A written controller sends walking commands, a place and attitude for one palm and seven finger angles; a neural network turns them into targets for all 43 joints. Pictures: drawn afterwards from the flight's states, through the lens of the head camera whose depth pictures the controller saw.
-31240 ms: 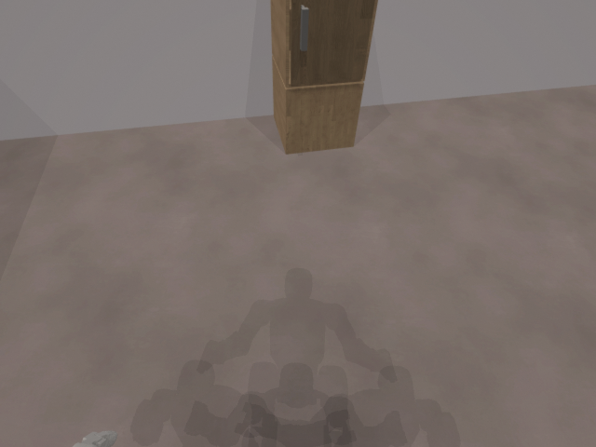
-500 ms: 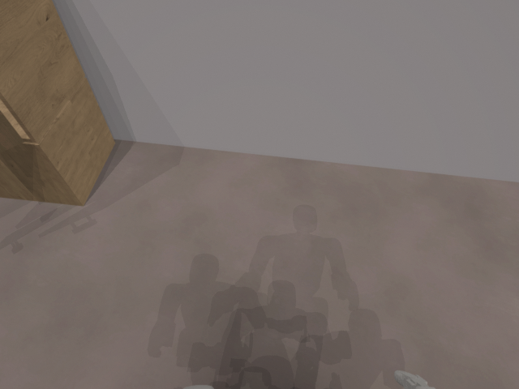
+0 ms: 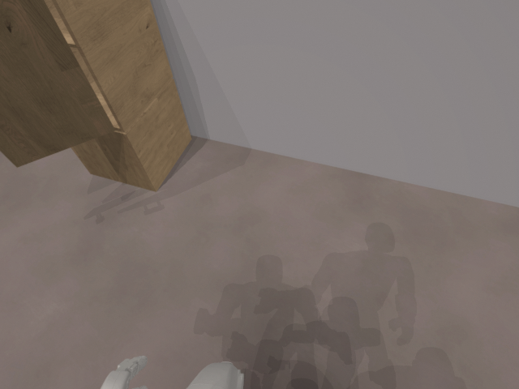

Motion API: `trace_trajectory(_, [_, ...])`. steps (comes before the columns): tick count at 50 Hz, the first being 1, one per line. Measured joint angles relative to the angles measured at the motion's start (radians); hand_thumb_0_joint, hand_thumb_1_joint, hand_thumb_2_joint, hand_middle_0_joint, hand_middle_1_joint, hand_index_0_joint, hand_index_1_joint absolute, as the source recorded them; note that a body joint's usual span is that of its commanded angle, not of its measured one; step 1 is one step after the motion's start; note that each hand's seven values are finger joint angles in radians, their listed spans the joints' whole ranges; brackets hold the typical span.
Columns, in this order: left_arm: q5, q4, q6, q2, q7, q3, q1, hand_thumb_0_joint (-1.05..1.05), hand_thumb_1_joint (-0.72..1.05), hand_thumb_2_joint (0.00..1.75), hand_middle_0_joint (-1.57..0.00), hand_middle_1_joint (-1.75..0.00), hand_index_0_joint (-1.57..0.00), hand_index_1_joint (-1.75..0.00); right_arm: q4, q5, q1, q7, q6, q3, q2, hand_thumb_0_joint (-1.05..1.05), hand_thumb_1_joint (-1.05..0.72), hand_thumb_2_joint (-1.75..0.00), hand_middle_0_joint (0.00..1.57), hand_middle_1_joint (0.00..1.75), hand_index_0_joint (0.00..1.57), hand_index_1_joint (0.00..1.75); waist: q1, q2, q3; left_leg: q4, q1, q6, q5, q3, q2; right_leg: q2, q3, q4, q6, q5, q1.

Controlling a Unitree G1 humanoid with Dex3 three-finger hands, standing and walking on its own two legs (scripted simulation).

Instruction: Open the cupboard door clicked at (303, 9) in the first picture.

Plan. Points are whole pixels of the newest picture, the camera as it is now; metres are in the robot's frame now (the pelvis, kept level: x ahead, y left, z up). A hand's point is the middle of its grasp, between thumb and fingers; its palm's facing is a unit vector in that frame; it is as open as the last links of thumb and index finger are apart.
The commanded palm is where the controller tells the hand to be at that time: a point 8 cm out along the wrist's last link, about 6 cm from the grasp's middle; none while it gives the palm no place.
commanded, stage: turn to face it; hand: left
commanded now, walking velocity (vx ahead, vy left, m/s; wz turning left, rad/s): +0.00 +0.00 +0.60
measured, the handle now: out of the picture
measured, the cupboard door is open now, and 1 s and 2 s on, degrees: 49 49 49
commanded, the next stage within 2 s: take the last steps up to it in 0.86 s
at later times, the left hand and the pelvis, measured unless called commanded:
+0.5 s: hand out of the picture +0.00 +0.26 -0.17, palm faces +0.34 -0.91 -0.25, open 7.4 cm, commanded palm none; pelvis +0.00 +0.03 +0.00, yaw +18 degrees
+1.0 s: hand out of the picture -0.02 +0.18 -0.16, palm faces +0.50 -0.84 -0.22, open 7.3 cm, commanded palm none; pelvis +0.02 -0.02 +0.01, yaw +30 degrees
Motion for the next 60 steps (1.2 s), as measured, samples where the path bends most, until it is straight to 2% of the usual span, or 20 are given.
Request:
trace_trajectory(3, [0.001, 0.013, 0.000, -0.014, 0.001, -0.005, 0.025, 0.00, 0.91, 0.90, -0.21, -0.30, -0.20, -0.30, 0.001, 0.002, -0.008, 0.008, 0.003, 0.001, 0.001, 0.01, -0.91, -0.90, 0.20, 0.30, 0.20, 0.30, -0.004, -0.024, 0.001, 0.021, -0.001, -0.018, 0.025, 0.046, 0.028, -0.023, -0.035, -0.047, 0.001, 0.017, 0.036])
trace_trajectory(8, [0.006, 0.031, -0.005, -0.018, -0.004, -0.008, 0.059, 0.00, 0.91, 0.90, -0.21, -0.30, -0.20, -0.30, 0.002, 0.007, -0.034, 0.013, 0.004, 0.011, 0.010, 0.01, -0.91, -0.90, 0.20, 0.30, 0.20, 0.30, 0.015, -0.063, 0.007, -0.186, 0.075, -0.024, 0.000, 0.095, 0.051, -0.058, -0.102, -0.058, 0.010, 0.009, 0.063])
trace_trajectory(11, [0.009, 0.043, -0.004, -0.004, -0.007, 0.002, 0.077, 0.00, 0.91, 0.90, -0.21, -0.30, -0.20, -0.30, -0.007, 0.010, -0.059, 0.013, -0.004, 0.018, 0.017, 0.01, -0.91, -0.90, 0.20, 0.30, 0.20, 0.30, 0.035, -0.085, 0.014, -0.331, 0.134, -0.012, 0.004, 0.123, 0.049, -0.080, -0.138, -0.019, 0.023, -0.017, 0.056])
trace_trajectory(13, [0.005, 0.053, 0.001, 0.013, -0.010, 0.011, 0.094, 0.00, 0.91, 0.90, -0.21, -0.30, -0.20, -0.30, -0.022, 0.009, -0.071, 0.013, -0.016, 0.024, 0.019, 0.01, -0.91, -0.90, 0.20, 0.30, 0.20, 0.30, 0.041, -0.097, 0.010, -0.464, 0.191, 0.002, 0.084, 0.140, 0.042, -0.099, -0.160, 0.037, 0.038, -0.050, 0.038])
trace_trajectory(14, [0.002, 0.055, 0.007, 0.021, -0.012, 0.016, 0.106, 0.00, 0.91, 0.90, -0.21, -0.30, -0.20, -0.30, -0.034, 0.007, -0.072, 0.015, -0.026, 0.025, 0.015, 0.01, -0.91, -0.90, 0.20, 0.30, 0.20, 0.30, 0.042, -0.094, 0.001, -0.519, 0.209, 0.042, 0.153, 0.133, 0.042, -0.105, -0.168, 0.091, 0.047, -0.072, 0.013])
trace_trajectory(16, [0.000, 0.071, 0.034, 0.048, -0.009, 0.026, 0.098, 0.00, 0.91, 0.90, -0.21, -0.30, -0.20, -0.30, -0.049, 0.002, -0.083, 0.010, -0.043, 0.027, 0.025, 0.01, -0.91, -0.90, 0.20, 0.30, 0.20, 0.30, 0.046, -0.111, 0.005, -0.474, 0.180, 0.095, 0.140, 0.121, 0.025, -0.099, -0.094, 0.279, 0.067, -0.208, -0.070])
trace_trajectory(19, [0.002, 0.093, 0.059, 0.073, -0.004, 0.040, 0.070, 0.01, 0.91, 0.90, -0.21, -0.30, -0.20, -0.30, -0.061, -0.003, -0.072, -0.008, -0.055, 0.039, 0.037, 0.01, -0.91, -0.90, 0.20, 0.30, 0.20, 0.30, 0.048, -0.106, 0.000, -0.491, 0.181, 0.099, 0.128, 0.088, 0.019, -0.056, 0.005, 0.497, 0.078, -0.209, -0.180])
trace_trajectory(22, [0.002, 0.085, 0.055, 0.083, -0.010, 0.045, 0.047, 0.01, 0.91, 0.90, -0.20, -0.30, -0.20, -0.30, -0.053, -0.004, -0.056, -0.018, -0.057, 0.048, 0.043, 0.01, -0.91, -0.90, 0.20, 0.30, 0.20, 0.30, 0.054, -0.093, -0.006, -0.561, 0.207, 0.093, 0.172, 0.057, 0.012, -0.040, 0.051, 0.553, 0.086, -0.128, -0.235])
trace_trajectory(30, [-0.002, 0.048, 0.042, 0.072, -0.011, 0.035, -0.003, 0.01, 0.91, 0.90, -0.20, -0.30, -0.20, -0.30, -0.025, -0.006, -0.009, -0.017, -0.053, 0.056, 0.061, 0.01, -0.91, -0.90, 0.20, 0.30, 0.21, 0.30, 0.038, -0.056, -0.017, -0.637, 0.234, 0.083, 0.221, -0.019, 0.004, -0.009, 0.084, 0.379, 0.091, -0.100, -0.203])
trace_trajectory(34, [-0.007, 0.037, 0.034, 0.050, -0.011, 0.024, -0.024, 0.01, 0.91, 0.90, -0.20, -0.30, -0.20, -0.30, -0.013, -0.008, 0.010, -0.018, -0.043, 0.049, 0.062, 0.01, -0.91, -0.90, 0.21, 0.30, 0.21, 0.30, 0.019, -0.034, -0.018, -0.610, 0.217, 0.064, 0.213, -0.054, -0.002, 0.026, 0.074, 0.207, 0.077, -0.095, -0.119])
trace_trajectory(36, [-0.009, 0.029, 0.020, 0.040, -0.010, 0.018, -0.022, 0.00, 0.91, 0.90, -0.20, -0.30, -0.20, -0.30, -0.006, -0.003, 0.022, -0.019, -0.037, 0.044, 0.060, 0.01, -0.91, -0.90, 0.21, 0.30, 0.21, 0.30, 0.017, -0.030, -0.025, -0.575, 0.197, 0.050, 0.197, -0.068, -0.013, 0.039, 0.062, 0.059, 0.067, -0.015, -0.046])
trace_trajectory(37, [-0.007, 0.023, 0.009, 0.039, -0.009, 0.015, -0.014, 0.00, 0.91, 0.90, -0.20, -0.30, -0.20, -0.30, -0.006, 0.001, 0.030, -0.018, -0.036, 0.041, 0.059, 0.01, -0.91, -0.90, 0.21, 0.30, 0.21, 0.30, 0.020, -0.039, -0.034, -0.543, 0.178, 0.043, 0.182, -0.066, -0.026, 0.033, 0.065, -0.014, 0.038, 0.009, -0.012])
trace_trajectory(39, [0.001, 0.032, -0.002, 0.010, -0.004, 0.009, -0.012, 0.00, 0.91, 0.90, -0.20, -0.30, -0.20, -0.30, 0.006, 0.005, 0.022, -0.017, -0.025, 0.029, 0.041, 0.01, -0.91, -0.90, 0.20, 0.30, 0.21, 0.30, 0.016, -0.007, -0.021, -0.377, 0.121, 0.034, 0.031, -0.060, -0.023, 0.041, 0.044, 0.009, -0.001, -0.011, -0.012])
trace_trajectory(42, [0.002, 0.043, -0.004, -0.021, 0.000, -0.003, 0.013, 0.00, 0.91, 0.90, -0.20, -0.30, -0.20, -0.30, 0.024, 0.003, 0.012, -0.014, -0.009, 0.019, 0.027, 0.01, -0.91, -0.90, 0.20, 0.30, 0.20, 0.30, 0.010, -0.001, -0.009, -0.098, 0.045, 0.019, -0.024, -0.009, -0.017, 0.026, 0.019, -0.010, -0.008, -0.006, 0.022])
trace_trajectory(44, [0.003, 0.054, -0.004, -0.031, 0.000, -0.007, 0.032, 0.00, 0.91, 0.90, -0.21, -0.30, -0.20, -0.30, 0.032, 0.005, 0.009, -0.010, -0.007, 0.017, 0.027, 0.01, -0.91, -0.90, 0.20, 0.30, 0.20, 0.30, 0.009, -0.014, -0.007, -0.026, 0.029, 0.008, -0.004, 0.021, -0.002, 0.013, 0.006, -0.038, -0.006, 0.006, 0.044])
trace_trajectory(47, [0.006, 0.073, -0.006, -0.036, 0.000, -0.006, 0.055, 0.00, 0.91, 0.90, -0.21, -0.30, -0.20, -0.30, 0.042, 0.007, 0.005, -0.007, -0.008, 0.020, 0.035, 0.01, -0.91, -0.90, 0.20, 0.30, 0.20, 0.30, 0.014, -0.041, -0.008, -0.099, 0.062, -0.002, -0.005, 0.052, 0.020, -0.007, -0.014, -0.066, -0.004, 0.015, 0.066])
trace_trajectory(54, [0.006, 0.124, -0.013, 0.002, -0.009, 0.015, 0.108, 0.00, 0.92, 0.90, -0.21, -0.30, -0.20, -0.30, 0.055, 0.006, -0.018, -0.008, -0.038, 0.041, 0.055, 0.01, -0.91, -0.90, 0.20, 0.30, 0.20, 0.30, 0.051, -0.084, -0.015, -0.496, 0.234, 0.013, 0.055, 0.103, 0.027, -0.039, -0.063, -0.019, 0.021, -0.025, 0.064])
trace_trajectory(56, [0.001, 0.137, -0.001, 0.017, -0.016, 0.025, 0.127, 0.00, 0.92, 0.90, -0.21, -0.30, -0.20, -0.30, 0.045, -0.002, -0.013, -0.007, -0.058, 0.044, 0.057, 0.01, -0.91, -0.90, 0.20, 0.30, 0.20, 0.30, 0.054, -0.089, -0.027, -0.569, 0.257, 0.052, 0.150, 0.100, 0.020, -0.048, -0.068, 0.066, 0.030, -0.088, 0.029])
trace_trajectory(58, [0.005, 0.158, 0.021, 0.032, -0.019, 0.033, 0.129, 0.00, 0.92, 0.90, -0.21, -0.30, -0.20, -0.30, 0.035, -0.010, -0.007, -0.011, -0.072, 0.050, 0.067, 0.01, -0.91, -0.90, 0.20, 0.30, 0.20, 0.30, 0.062, -0.101, -0.029, -0.534, 0.248, 0.085, 0.139, 0.105, 0.011, -0.042, -0.026, 0.245, 0.025, -0.196, -0.046])
trace_trajectory(60, [0.009, 0.176, 0.032, 0.039, -0.025, 0.035, 0.123, 0.01, 0.92, 0.90, -0.21, -0.30, -0.20, -0.30, 0.027, -0.011, 0.017, -0.020, -0.086, 0.057, 0.077, 0.01, -0.91, -0.90, 0.20, 0.30, 0.20, 0.30, 0.060, -0.097, -0.037, -0.559, 0.266, 0.098, 0.128, 0.100, 0.007, -0.028, 0.003, 0.413, 0.018, -0.191, -0.128])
